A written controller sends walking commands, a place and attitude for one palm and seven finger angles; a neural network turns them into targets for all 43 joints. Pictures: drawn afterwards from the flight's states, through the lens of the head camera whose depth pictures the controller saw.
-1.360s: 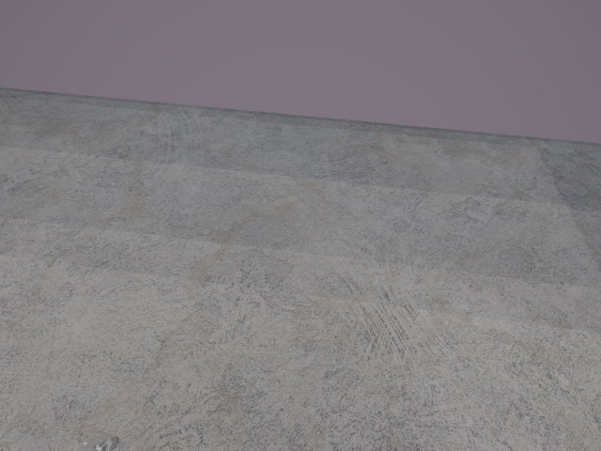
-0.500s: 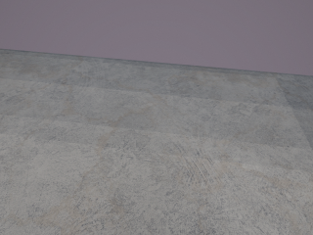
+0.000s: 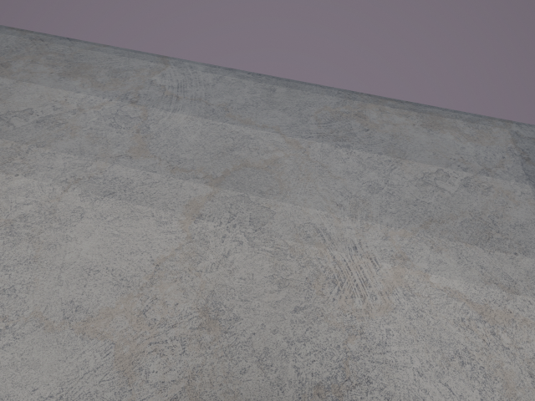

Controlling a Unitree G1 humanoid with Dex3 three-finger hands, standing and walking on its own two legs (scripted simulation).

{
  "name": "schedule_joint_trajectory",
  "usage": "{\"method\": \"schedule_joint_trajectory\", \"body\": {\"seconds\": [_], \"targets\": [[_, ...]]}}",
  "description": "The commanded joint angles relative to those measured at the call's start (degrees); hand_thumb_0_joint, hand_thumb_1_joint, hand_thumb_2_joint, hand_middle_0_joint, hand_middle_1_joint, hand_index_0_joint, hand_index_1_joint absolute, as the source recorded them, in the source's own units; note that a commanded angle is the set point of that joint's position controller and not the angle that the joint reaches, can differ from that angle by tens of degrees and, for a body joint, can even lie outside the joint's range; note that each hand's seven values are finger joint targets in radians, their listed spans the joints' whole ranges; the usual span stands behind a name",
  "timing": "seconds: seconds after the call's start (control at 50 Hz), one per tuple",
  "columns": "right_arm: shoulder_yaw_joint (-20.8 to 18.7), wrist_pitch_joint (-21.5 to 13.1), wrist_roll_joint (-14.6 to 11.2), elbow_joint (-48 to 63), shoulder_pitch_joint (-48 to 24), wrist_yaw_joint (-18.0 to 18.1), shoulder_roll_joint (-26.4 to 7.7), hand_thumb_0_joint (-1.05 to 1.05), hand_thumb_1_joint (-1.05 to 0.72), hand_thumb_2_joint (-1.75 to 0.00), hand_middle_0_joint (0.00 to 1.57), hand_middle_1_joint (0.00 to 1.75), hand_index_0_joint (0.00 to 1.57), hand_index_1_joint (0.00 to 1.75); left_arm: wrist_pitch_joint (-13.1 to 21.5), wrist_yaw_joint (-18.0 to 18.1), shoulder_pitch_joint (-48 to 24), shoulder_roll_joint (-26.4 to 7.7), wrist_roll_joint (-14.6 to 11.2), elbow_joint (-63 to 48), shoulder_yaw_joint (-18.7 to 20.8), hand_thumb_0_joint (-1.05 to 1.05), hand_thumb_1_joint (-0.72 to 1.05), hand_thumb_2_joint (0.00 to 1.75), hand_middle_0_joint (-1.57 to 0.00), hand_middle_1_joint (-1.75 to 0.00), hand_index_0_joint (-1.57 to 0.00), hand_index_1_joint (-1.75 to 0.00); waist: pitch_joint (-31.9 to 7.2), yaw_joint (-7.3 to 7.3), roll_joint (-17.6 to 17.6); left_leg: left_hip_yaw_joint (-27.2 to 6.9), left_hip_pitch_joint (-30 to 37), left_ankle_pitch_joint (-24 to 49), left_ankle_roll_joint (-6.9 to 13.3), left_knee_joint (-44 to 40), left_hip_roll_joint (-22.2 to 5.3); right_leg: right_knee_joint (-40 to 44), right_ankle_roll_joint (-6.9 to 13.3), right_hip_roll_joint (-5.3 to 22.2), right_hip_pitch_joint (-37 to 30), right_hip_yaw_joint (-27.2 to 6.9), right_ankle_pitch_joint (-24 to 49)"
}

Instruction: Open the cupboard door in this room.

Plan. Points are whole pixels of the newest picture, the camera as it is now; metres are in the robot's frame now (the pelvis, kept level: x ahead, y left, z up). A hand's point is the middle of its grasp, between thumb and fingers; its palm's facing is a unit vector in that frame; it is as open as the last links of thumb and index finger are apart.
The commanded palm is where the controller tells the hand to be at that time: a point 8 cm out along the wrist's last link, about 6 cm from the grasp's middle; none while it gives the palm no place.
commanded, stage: turn or walk to find it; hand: left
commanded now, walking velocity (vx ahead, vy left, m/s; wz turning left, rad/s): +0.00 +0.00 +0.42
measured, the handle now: out of the picture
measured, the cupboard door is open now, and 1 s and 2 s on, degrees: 0 0 0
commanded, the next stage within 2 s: none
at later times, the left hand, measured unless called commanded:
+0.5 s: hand out of the picture -0.01 +0.16 -0.14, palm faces +0.24 -0.93 -0.28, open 7.4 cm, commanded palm none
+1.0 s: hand out of the picture -0.08 +0.18 -0.15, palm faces +0.48 -0.83 -0.28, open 7.4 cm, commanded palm none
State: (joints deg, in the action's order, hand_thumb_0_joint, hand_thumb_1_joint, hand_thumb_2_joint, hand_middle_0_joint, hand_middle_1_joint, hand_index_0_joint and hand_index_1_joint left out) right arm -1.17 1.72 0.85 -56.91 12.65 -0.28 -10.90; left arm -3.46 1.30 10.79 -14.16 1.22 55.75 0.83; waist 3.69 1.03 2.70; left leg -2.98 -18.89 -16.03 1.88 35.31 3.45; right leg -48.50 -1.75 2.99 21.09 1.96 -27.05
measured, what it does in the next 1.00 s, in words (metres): steps on the spot, turning left: right foot, then left foot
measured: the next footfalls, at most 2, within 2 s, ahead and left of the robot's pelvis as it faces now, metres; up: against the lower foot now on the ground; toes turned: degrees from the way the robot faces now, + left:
right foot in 0.28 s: +0.02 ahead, -0.14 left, +0.00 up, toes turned +7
left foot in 0.68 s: -0.05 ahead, +0.09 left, +0.00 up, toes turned +24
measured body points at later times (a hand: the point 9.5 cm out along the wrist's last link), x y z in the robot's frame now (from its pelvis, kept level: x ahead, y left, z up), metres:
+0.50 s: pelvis -0.02 -0.05 +0.01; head +0.00 -0.07 +0.46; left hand -0.02 +0.21 -0.12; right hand +0.08 -0.31 -0.14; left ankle -0.07 +0.09 -0.64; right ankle -0.02 -0.15 -0.73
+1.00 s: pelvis -0.04 -0.05 +0.01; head -0.02 -0.05 +0.46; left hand -0.11 +0.22 -0.13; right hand +0.14 -0.22 -0.14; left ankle -0.09 +0.08 -0.73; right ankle +0.01 -0.15 -0.70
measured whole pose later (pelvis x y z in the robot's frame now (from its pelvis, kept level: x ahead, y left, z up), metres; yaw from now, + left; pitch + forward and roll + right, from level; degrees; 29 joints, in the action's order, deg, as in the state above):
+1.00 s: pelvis -0.04 -0.05 +0.01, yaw +27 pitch -1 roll +1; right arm -2.3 2.1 1.1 -53.9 9.7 0.1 -10.8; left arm -2.9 0.7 12.7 -13.3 0.9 53.5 3.5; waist 3.2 0.0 0.1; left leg -2.1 -13.6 -14.2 -0.4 28.9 1.2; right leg -47.2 -4.1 3.8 21.4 2.6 -25.2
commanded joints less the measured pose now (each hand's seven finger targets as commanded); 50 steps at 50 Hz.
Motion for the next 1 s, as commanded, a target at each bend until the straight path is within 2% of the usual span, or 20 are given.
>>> {"method": "schedule_joint_trajectory", "body": {"seconds": [0.0,0.14,0.22,0.24,0.26,0.28,0.3,0.34,0.38,0.52,0.6,0.62,0.64,0.66,0.68,0.72,0.76,0.8,0.9,0.98], "targets": [[-3.54,-1.25,0.31,4.17,1.76,1.56,-13.37,0.00,-0.90,-0.90,0.20,0.30,0.20,0.30,1.93,0.46,-0.87,-5.47,-0.41,-5.77,2.48,0.00,0.90,0.90,-0.20,-0.30,-0.20,-0.30,-6.58,-0.08,-11.04,-20.83,8.72,17.97,9.35,-16.43,-16.04,-12.26,-0.64,0.03,7.67,-3.42,-0.96],[-4.61,-0.55,0.62,4.48,3.69,1.61,-12.61,0.00,-0.90,-0.90,0.20,0.30,0.20,0.30,2.09,0.44,0.27,-2.19,-1.01,-6.76,2.48,0.00,0.90,0.90,-0.20,-0.30,-0.20,-0.30,-8.18,0.65,-11.83,-22.13,9.88,22.14,9.05,-14.74,-13.86,4.75,-0.93,-2.77,0.49,-1.98,-0.69],[-4.97,0.06,0.02,6.05,1.23,0.85,-11.27,0.00,-0.90,-0.90,0.20,0.30,0.20,0.30,2.76,0.88,6.93,-4.22,-0.90,-5.47,3.35,0.00,0.90,0.90,-0.20,-0.30,-0.20,-0.30,-7.98,-2.21,-9.57,-18.97,-1.57,11.29,3.49,-10.66,-8.42,25.89,-0.29,-2.40,-16.35,-1.49,12.54],[-4.62,0.21,-0.43,6.83,1.78,0.47,-8.10,0.00,-0.90,-0.90,0.20,0.30,0.20,0.30,3.19,1.27,8.27,-8.32,-0.15,-5.50,4.22,0.00,0.90,0.90,-0.20,-0.30,-0.20,-0.30,-7.40,-2.69,1.19,-12.54,-12.28,-0.57,-0.26,-0.76,-3.32,32.24,2.95,8.27,-23.60,-11.31,7.99],[-4.41,0.16,-0.04,8.66,0.59,0.48,-5.98,0.00,-0.90,-0.90,0.20,0.30,0.20,0.30,3.33,1.33,6.45,-12.64,0.51,-6.77,4.92,0.00,0.90,0.90,-0.20,-0.30,-0.20,-0.30,-3.11,-3.11,14.18,-1.36,-19.91,-13.30,-3.90,13.54,2.53,36.17,9.20,22.71,-18.94,-25.57,9.14],[-5.18,0.66,0.79,8.02,-1.16,0.38,-9.27,0.00,-0.90,-0.90,0.20,0.30,0.20,0.30,3.63,1.54,4.91,-10.70,-0.07,-7.61,4.63,0.00,0.90,0.90,-0.20,-0.30,-0.20,-0.30,-1.55,-3.15,10.70,-4.32,-16.07,-13.33,-3.06,21.71,-1.46,36.58,10.08,22.80,-9.10,-22.68,10.13],[-5.32,1.30,0.46,7.03,-1.27,-0.04,-8.40,0.00,-0.90,-0.90,0.20,0.30,0.20,0.30,3.64,1.43,1.70,-9.45,0.01,-7.96,4.21,0.00,0.90,0.90,-0.20,-0.30,-0.20,-0.30,1.28,-1.20,8.08,-3.41,-14.12,-10.23,-3.06,28.12,-2.01,36.69,10.23,19.42,-3.66,-19.84,9.77],[-5.01,1.52,0.45,4.92,2.14,-0.61,-7.27,0.00,-0.90,-0.90,0.20,0.30,0.20,0.30,3.89,1.22,-2.13,-7.07,0.15,-8.72,3.39,0.00,0.90,0.90,-0.20,-0.30,-0.20,-0.30,1.93,1.69,4.48,-0.84,-13.52,-4.80,-3.91,33.25,-3.43,33.10,9.23,14.43,-4.35,-9.57,17.53],[-4.64,1.48,0.28,4.62,2.00,-0.61,-6.94,0.00,-0.90,-0.90,0.20,0.30,0.20,0.30,4.21,1.07,0.13,-6.44,0.09,-8.13,3.16,0.00,0.90,0.90,-0.20,-0.30,-0.20,-0.30,0.79,0.69,6.52,1.22,-13.69,-3.36,-4.89,33.19,-3.88,31.22,9.10,13.30,-7.75,-5.35,24.17],[-3.11,0.98,-0.24,6.34,-6.39,-0.58,-5.58,0.00,-0.90,-0.90,0.20,0.30,0.20,0.30,3.91,1.02,8.58,-9.19,0.69,-4.75,4.08,0.00,0.90,0.90,-0.20,-0.30,-0.20,-0.30,-2.25,-3.68,7.26,5.87,-8.51,-9.71,-5.26,14.16,-4.53,25.46,10.75,15.84,-16.50,-2.92,42.42],[-2.66,0.16,-0.46,5.82,-4.60,-0.22,-6.00,0.00,-0.90,-0.90,0.20,0.30,0.20,0.30,3.48,0.91,8.62,-10.49,0.57,-3.78,4.52,0.00,0.90,0.90,-0.20,-0.30,-0.20,-0.30,-5.51,-2.83,8.12,8.91,0.56,-4.84,-3.96,-0.45,-3.37,19.73,8.20,15.46,-16.63,-0.45,47.68],[-2.84,-0.12,-0.38,5.39,-2.52,-0.19,-6.70,0.00,-0.90,-0.90,0.20,0.30,0.20,0.30,3.35,0.83,7.48,-10.14,0.27,-3.69,4.66,0.00,0.90,0.90,-0.20,-0.30,-0.20,-0.30,-6.06,-1.28,7.58,8.51,5.52,0.72,-3.43,-7.68,-3.85,16.36,6.18,14.49,-14.42,1.47,44.86],[-3.39,-0.71,-0.07,4.75,0.69,-0.16,-9.61,0.00,-0.90,-0.90,0.20,0.30,0.20,0.30,3.08,0.67,7.22,-8.88,-0.17,-4.19,4.44,0.00,0.90,0.90,-0.20,-0.30,-0.20,-0.30,-8.97,0.57,1.38,5.02,14.77,12.01,-1.91,-13.52,-7.39,8.67,3.27,12.45,-8.80,4.38,37.57],[-4.70,-1.12,0.39,4.71,2.32,0.02,-15.30,0.00,-0.90,-0.90,0.20,0.30,0.20,0.30,2.76,0.23,7.84,-5.24,-0.49,-6.20,3.99,0.00,0.90,0.90,-0.20,-0.30,-0.20,-0.30,-9.81,0.97,-15.67,-12.49,23.76,33.26,4.44,-13.88,-21.89,-2.59,-1.04,5.16,6.84,7.49,6.53],[-5.06,-0.54,-0.10,4.19,4.71,0.11,-16.98,0.00,-0.90,-0.90,0.20,0.30,0.20,0.30,2.38,0.41,5.24,-4.30,0.15,-7.80,3.09,0.00,0.90,0.90,-0.20,-0.30,-0.20,-0.30,-8.89,2.07,-16.80,-13.85,20.32,42.11,9.89,-13.88,-26.82,-10.45,-1.42,3.11,9.06,4.24,-10.44],[-4.53,-0.82,0.16,3.89,2.21,1.32,-14.36,0.00,-0.90,-0.90,0.20,0.30,0.20,0.30,1.40,0.52,0.29,-4.92,-0.12,-7.02,3.53,0.00,0.90,0.90,-0.20,-0.30,-0.20,-0.30,-5.54,2.06,-16.02,-12.99,13.26,32.23,9.52,-15.03,-22.82,-16.25,-1.65,3.76,10.78,-1.18,-5.45],[-3.57,-1.06,0.28,5.56,-2.50,1.43,-12.18,0.00,-0.90,-0.90,0.20,0.30,0.20,0.30,1.46,-0.20,2.45,-4.49,-0.17,-5.45,3.77,0.00,0.90,0.90,-0.20,-0.30,-0.20,-0.30,-3.51,-0.30,-11.15,-8.61,10.09,27.50,7.68,-15.47,-18.38,-15.64,-2.02,3.50,8.90,-0.75,0.52],[-3.61,-1.30,0.15,5.94,-2.75,1.41,-12.12,0.00,-0.90,-0.90,0.20,0.30,0.20,0.30,1.37,-0.44,3.85,-4.00,-0.25,-4.84,3.69,0.00,0.90,0.90,-0.20,-0.30,-0.20,-0.30,-4.16,-0.55,-11.79,-6.99,10.70,27.58,7.21,-15.58,-16.41,-12.91,-2.47,2.73,7.69,0.01,2.23],[-4.27,-0.79,0.48,6.04,-1.40,1.12,-12.46,0.00,-0.90,-0.90,0.20,0.30,0.20,0.30,1.43,-0.26,2.04,-2.89,-0.53,-6.27,3.44,0.00,0.90,0.90,-0.20,-0.30,-0.20,-0.30,-3.21,0.46,-11.58,-9.83,8.78,23.63,8.12,-15.56,-16.47,-1.90,-2.54,1.13,3.69,0.72,1.26],[-4.69,-0.19,0.58,7.15,-4.15,0.83,-12.82,0.00,-0.90,-0.90,0.20,0.30,0.20,0.30,2.23,-0.05,7.00,-2.73,-0.79,-5.79,3.61,0.00,0.90,0.90,-0.20,-0.30,-0.20,-0.30,-3.75,-2.11,-11.57,-12.02,2.27,19.00,6.46,-12.12,-14.89,12.31,-1.96,-0.97,-7.17,1.62,7.15]]}}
